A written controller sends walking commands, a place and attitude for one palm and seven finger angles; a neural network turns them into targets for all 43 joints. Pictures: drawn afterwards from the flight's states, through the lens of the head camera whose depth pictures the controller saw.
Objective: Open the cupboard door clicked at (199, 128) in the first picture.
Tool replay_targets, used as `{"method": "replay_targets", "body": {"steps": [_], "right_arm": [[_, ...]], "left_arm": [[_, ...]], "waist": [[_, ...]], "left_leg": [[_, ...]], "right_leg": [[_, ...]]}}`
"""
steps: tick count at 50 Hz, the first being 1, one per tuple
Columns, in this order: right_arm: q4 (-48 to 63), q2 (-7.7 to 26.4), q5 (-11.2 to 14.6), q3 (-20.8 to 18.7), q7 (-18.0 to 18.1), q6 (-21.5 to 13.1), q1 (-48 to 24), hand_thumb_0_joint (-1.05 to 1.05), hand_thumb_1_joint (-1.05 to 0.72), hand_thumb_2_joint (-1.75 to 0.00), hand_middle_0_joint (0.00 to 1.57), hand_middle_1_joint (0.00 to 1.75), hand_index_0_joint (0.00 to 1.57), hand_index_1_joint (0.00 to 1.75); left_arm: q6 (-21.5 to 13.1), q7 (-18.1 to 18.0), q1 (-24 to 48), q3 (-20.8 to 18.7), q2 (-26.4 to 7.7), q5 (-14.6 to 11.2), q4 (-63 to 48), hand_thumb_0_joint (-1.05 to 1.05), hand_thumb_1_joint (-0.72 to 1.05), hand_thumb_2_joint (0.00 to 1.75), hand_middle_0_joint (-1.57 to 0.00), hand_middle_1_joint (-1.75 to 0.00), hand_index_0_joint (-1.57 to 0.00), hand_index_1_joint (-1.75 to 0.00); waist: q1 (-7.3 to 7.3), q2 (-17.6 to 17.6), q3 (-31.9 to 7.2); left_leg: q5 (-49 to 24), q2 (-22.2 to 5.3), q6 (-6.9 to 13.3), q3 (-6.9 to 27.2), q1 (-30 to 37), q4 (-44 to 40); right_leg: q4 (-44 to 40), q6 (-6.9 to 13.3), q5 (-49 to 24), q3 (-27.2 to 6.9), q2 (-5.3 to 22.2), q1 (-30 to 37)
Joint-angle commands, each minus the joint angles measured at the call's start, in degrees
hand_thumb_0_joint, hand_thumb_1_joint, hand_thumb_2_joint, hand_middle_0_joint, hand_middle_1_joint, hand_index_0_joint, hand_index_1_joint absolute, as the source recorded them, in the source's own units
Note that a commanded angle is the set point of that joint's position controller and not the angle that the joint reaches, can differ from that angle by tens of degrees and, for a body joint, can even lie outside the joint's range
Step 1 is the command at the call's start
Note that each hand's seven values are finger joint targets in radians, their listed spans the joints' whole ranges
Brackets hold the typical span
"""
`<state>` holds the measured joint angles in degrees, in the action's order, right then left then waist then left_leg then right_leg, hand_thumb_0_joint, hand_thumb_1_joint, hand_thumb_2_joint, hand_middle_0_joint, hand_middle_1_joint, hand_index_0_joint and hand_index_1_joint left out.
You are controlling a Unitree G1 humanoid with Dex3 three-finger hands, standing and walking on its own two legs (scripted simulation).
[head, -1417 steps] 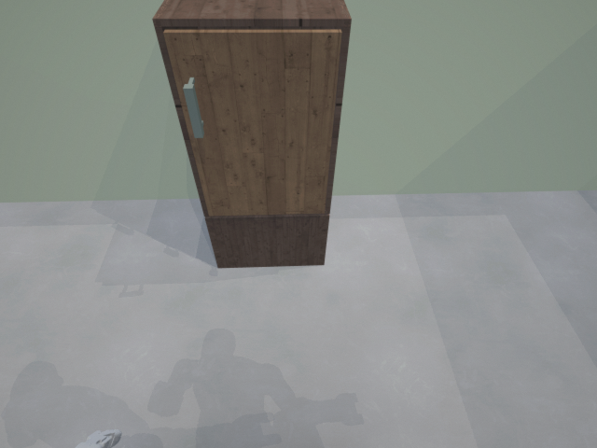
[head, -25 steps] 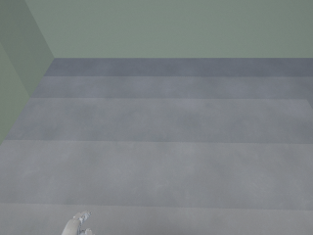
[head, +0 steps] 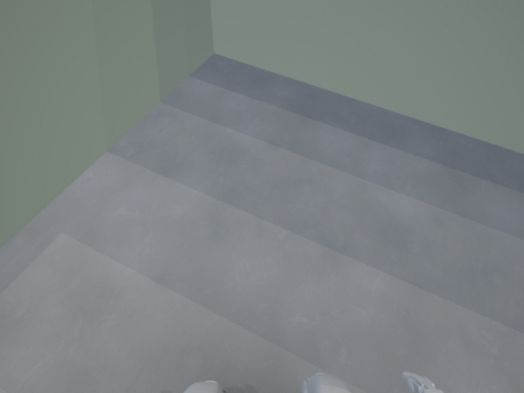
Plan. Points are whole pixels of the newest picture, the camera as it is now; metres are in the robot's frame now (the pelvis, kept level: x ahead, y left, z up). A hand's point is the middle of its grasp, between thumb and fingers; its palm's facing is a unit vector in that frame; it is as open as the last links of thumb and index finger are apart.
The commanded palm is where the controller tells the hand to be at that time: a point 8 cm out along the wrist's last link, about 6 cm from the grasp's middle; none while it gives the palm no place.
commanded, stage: turn to face it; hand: left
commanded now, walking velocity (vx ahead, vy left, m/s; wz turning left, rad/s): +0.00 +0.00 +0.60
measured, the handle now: out of the picture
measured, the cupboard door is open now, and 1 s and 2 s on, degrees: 41 41 41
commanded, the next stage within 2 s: none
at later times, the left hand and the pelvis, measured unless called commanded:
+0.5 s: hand out of the picture +0.01 +0.15 -0.16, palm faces +0.31 -0.93 -0.21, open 7.4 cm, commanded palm none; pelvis +0.01 -0.05 +0.00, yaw +19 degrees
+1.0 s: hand out of the picture +0.00 +0.15 -0.14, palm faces +0.53 -0.79 -0.30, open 7.4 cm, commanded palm none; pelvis +0.03 -0.08 +0.00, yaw +35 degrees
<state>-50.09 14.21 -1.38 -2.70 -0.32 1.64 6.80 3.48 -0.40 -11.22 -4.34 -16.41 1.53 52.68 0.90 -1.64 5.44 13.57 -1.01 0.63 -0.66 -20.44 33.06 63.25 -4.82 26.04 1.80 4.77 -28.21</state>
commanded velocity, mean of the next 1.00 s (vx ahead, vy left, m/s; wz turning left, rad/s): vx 0.00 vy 0.00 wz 0.60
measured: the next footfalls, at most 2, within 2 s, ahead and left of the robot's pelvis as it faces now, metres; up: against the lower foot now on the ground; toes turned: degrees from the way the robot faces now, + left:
right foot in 0.18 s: +0.07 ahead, -0.16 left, +0.00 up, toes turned +4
left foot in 0.54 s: +0.01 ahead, +0.08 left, +0.00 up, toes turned +25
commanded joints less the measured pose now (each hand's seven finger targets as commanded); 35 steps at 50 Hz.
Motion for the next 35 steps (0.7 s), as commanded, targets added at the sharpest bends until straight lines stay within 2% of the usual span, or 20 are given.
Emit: {"method": "replay_targets", "body": {"steps": [1,4,6,7,8,9,10,12,14,20,23,24,25,26,27,28,29,30,32,35], "right_arm": [[3.17,12.28,-0.16,-3.44,0.76,-0.70,1.86,0.00,-0.90,-0.90,0.20,0.30,0.20,0.30],[3.61,12.43,-0.29,-3.89,0.45,-0.01,0.60,0.00,-0.90,-0.90,0.20,0.30,0.20,0.30],[4.51,11.92,0.09,-4.10,0.33,0.45,-1.82,0.00,-0.90,-0.90,0.20,0.30,0.20,0.30],[5.12,9.72,0.56,-3.91,0.22,0.52,-2.59,0.00,-0.90,-0.90,0.20,0.30,0.20,0.30],[6.26,5.21,1.04,-3.29,-0.18,0.55,-1.88,0.00,-0.90,-0.90,0.20,0.30,0.20,0.30],[6.79,6.57,0.59,-3.47,-0.51,0.43,-3.77,0.00,-0.90,-0.90,0.20,0.30,0.20,0.30],[6.14,6.83,0.35,-3.49,-0.85,0.71,-2.08,0.00,-0.90,-0.90,0.20,0.30,0.20,0.30],[3.11,5.95,0.22,-3.61,-1.11,1.36,-0.12,0.00,-0.90,-0.90,0.20,0.30,0.20,0.30],[2.43,4.32,0.46,-3.03,-1.48,1.50,0.42,0.00,-0.90,-0.90,0.20,0.30,0.20,0.30],[3.14,1.82,0.96,-1.66,-1.59,0.84,-4.28,0.00,-0.90,-0.90,0.20,0.30,0.20,0.30],[2.81,2.36,1.05,-1.75,-1.38,0.38,-1.71,0.00,-0.90,-0.90,0.20,0.30,0.20,0.30],[2.22,3.18,0.96,-1.87,-1.26,0.16,0.83,0.00,-0.90,-0.90,0.20,0.30,0.20,0.30],[1.13,5.04,0.80,-2.38,-1.22,-0.16,4.14,0.00,-0.90,-0.90,0.20,0.30,0.20,0.30],[0.79,11.07,0.25,-3.87,-0.84,-0.61,7.37,0.00,-0.90,-0.90,0.20,0.30,0.20,0.30],[0.07,15.51,0.13,-4.96,-0.08,-0.27,11.27,0.00,-0.90,-0.90,0.20,0.30,0.20,0.30],[-0.73,14.99,0.03,-4.63,0.22,-0.07,12.82,0.00,-0.90,-0.90,0.20,0.30,0.20,0.30],[-0.37,12.93,-0.13,-4.12,0.84,-0.46,11.01,0.00,-0.90,-0.90,0.20,0.30,0.20,0.30],[0.31,12.00,-0.11,-3.90,1.36,-0.64,7.72,0.00,-0.90,-0.90,0.20,0.30,0.20,0.30],[1.64,10.39,0.11,-3.15,1.47,-0.85,3.43,0.00,-0.90,-0.90,0.20,0.30,0.20,0.30],[1.58,10.55,0.08,-3.21,1.34,-1.03,3.57,0.00,-0.90,-0.90,0.20,0.30,0.20,0.30]], "left_arm": [[-1.63,0.01,0.23,-0.39,-2.29,-0.55,-5.90,0.00,0.90,0.90,-0.20,-0.30,-0.20,-0.30],[-1.92,-0.15,-1.34,-0.35,-2.12,-0.69,-6.16,0.00,0.90,0.90,-0.20,-0.30,-0.20,-0.30],[-2.40,-0.28,-5.94,-0.72,-2.88,-0.77,-5.08,0.00,0.90,0.90,-0.20,-0.30,-0.20,-0.30],[-2.98,-0.63,-8.65,-1.40,-5.18,-0.41,-4.62,0.00,0.90,0.90,-0.20,-0.30,-0.20,-0.30],[-3.68,-1.16,-9.83,-2.43,-11.41,0.67,-5.12,0.00,0.90,0.90,-0.20,-0.30,-0.20,-0.30],[-3.51,-1.39,-7.54,-2.12,-12.83,0.23,-6.16,0.00,0.90,0.90,-0.20,-0.30,-0.20,-0.30],[-3.43,-1.42,-3.23,-1.36,-10.06,-0.06,-7.16,0.00,0.90,0.90,-0.20,-0.30,-0.20,-0.30],[-3.82,-1.49,1.00,-0.60,-6.32,-0.26,-7.89,0.00,0.90,0.90,-0.20,-0.30,-0.20,-0.30],[-3.96,-1.54,0.98,-0.27,-4.70,-0.19,-8.10,0.00,0.90,0.90,-0.20,-0.30,-0.20,-0.30],[-4.06,-1.60,-6.25,-1.48,-7.64,0.19,-5.21,0.00,0.90,0.90,-0.20,-0.30,-0.20,-0.30],[-3.83,-1.22,-5.25,-1.93,-8.20,0.19,-4.72,0.00,0.90,0.90,-0.20,-0.30,-0.20,-0.30],[-3.68,-1.04,-4.14,-2.16,-8.22,-0.18,-4.93,0.00,0.90,0.90,-0.20,-0.30,-0.20,-0.30],[-3.36,-0.88,-3.21,-2.03,-7.31,-0.66,-5.31,0.00,0.90,0.90,-0.20,-0.30,-0.20,-0.30],[-2.87,-0.58,-3.10,-1.56,-3.99,-1.00,-6.84,0.00,0.90,0.90,-0.20,-0.30,-0.20,-0.30],[-2.50,-0.64,1.46,-0.21,-1.13,-0.86,-9.33,0.00,0.90,0.90,-0.20,-0.30,-0.20,-0.30],[-1.96,-0.81,4.76,-0.11,-3.03,-0.41,-10.25,0.00,0.90,0.90,-0.20,-0.30,-0.20,-0.30],[-1.81,-0.79,5.68,-0.43,-2.44,-0.14,-9.52,0.00,0.90,0.90,-0.20,-0.30,-0.20,-0.30],[-1.72,-0.71,4.60,-0.71,-2.19,-0.23,-7.99,0.00,0.90,0.90,-0.20,-0.30,-0.20,-0.30],[-1.39,-0.30,2.28,-0.83,-2.82,-0.46,-6.48,0.00,0.90,0.90,-0.20,-0.30,-0.20,-0.30],[-1.52,0.00,1.93,-0.66,-2.15,-0.60,-6.14,0.00,0.90,0.90,-0.20,-0.30,-0.20,-0.30]], "waist": [[-1.80,10.18,-8.77],[-1.26,12.16,-7.72],[1.17,10.14,-7.48],[2.88,3.35,-7.51],[3.69,-15.67,-7.64],[3.69,-18.37,-6.04],[0.84,-11.55,-4.63],[-1.76,-12.60,-5.19],[-1.78,-12.14,-6.27],[2.30,-9.47,-7.53],[1.24,-10.18,-8.49],[-0.45,-8.93,-8.95],[-2.43,-3.89,-10.32],[-4.24,11.40,-12.42],[-6.79,20.39,-11.26],[-6.94,12.77,-10.25],[-6.08,11.48,-9.61],[-4.38,13.73,-9.28],[-2.12,11.95,-7.74],[-1.66,9.92,-8.86]], "left_leg": [[-11.56,-11.86,7.75,13.40,7.37,-12.75],[-6.51,-11.08,7.40,16.12,2.98,-12.33],[-1.68,-8.72,5.54,16.07,-3.49,-9.09],[3.16,-4.52,2.79,13.36,-8.99,-2.63],[15.25,4.22,-2.32,3.17,-17.70,12.72],[21.86,3.10,-2.57,2.67,-16.27,27.60],[17.65,1.00,-2.08,4.93,-14.66,34.27],[11.77,-0.61,-3.58,2.89,-14.68,39.45],[10.30,-0.93,-4.56,0.40,-12.49,34.75],[13.28,-0.02,-4.60,-4.75,-7.15,13.24],[9.50,0.74,-3.65,-5.84,0.13,3.21],[4.14,0.70,-3.20,-5.55,4.59,-2.31],[-3.82,-0.49,-2.31,-3.45,12.21,-8.49],[-16.40,-12.99,2.99,13.34,20.74,-11.64],[-35.58,-23.79,11.34,27.02,21.42,-13.05],[-33.41,-24.49,13.49,23.75,19.44,-11.55],[-30.92,-20.92,12.65,22.28,17.24,-12.55],[-28.70,-17.28,10.80,19.03,15.70,-11.80],[-24.01,-13.12,8.26,13.94,12.06,-12.43],[-21.25,-11.27,7.74,13.27,12.68,-12.33]], "right_leg": [[-9.63,0.06,-0.82,-0.08,-1.33,1.71],[-19.28,0.65,-1.37,1.07,-3.24,8.18],[-29.95,1.08,-8.16,1.81,-4.24,17.52],[-40.15,1.98,-8.55,-2.22,-0.25,23.67],[-50.36,7.33,-4.40,-20.89,15.97,26.86],[-51.71,12.18,-8.43,-26.50,24.20,18.53],[-50.59,13.39,-7.32,-19.88,21.48,14.10],[-46.29,11.57,-18.57,-11.67,15.00,15.66],[-43.80,10.58,-29.08,-3.42,12.55,18.30],[-38.73,11.96,-42.88,-0.49,15.82,26.86],[-35.24,10.32,-40.17,1.16,16.11,24.32],[-32.50,8.57,-36.91,3.22,15.46,21.85],[-26.70,5.96,-31.09,5.73,14.20,16.50],[-14.98,1.69,-10.35,8.92,7.50,3.65],[-4.22,-0.59,13.57,5.28,1.87,-6.97],[0.75,0.46,10.34,-0.23,3.08,-7.49],[2.72,0.38,6.55,-1.19,2.91,-8.66],[3.76,0.19,2.89,-2.31,2.44,-7.76],[3.05,0.00,-2.20,-2.46,1.50,-4.97],[-3.51,-0.31,-2.95,-1.54,-0.21,-2.28]]}}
